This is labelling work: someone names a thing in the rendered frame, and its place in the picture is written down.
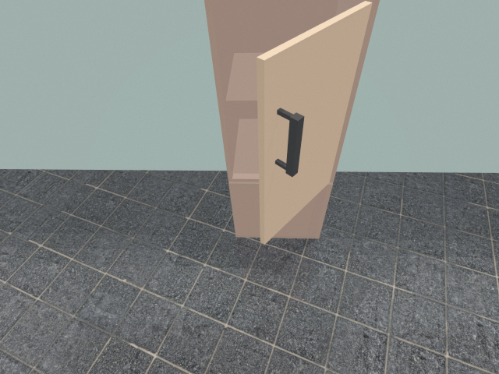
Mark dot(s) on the cupboard door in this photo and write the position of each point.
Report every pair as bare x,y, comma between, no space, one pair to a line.
311,74

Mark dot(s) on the handle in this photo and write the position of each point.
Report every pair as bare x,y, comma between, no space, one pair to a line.
294,141

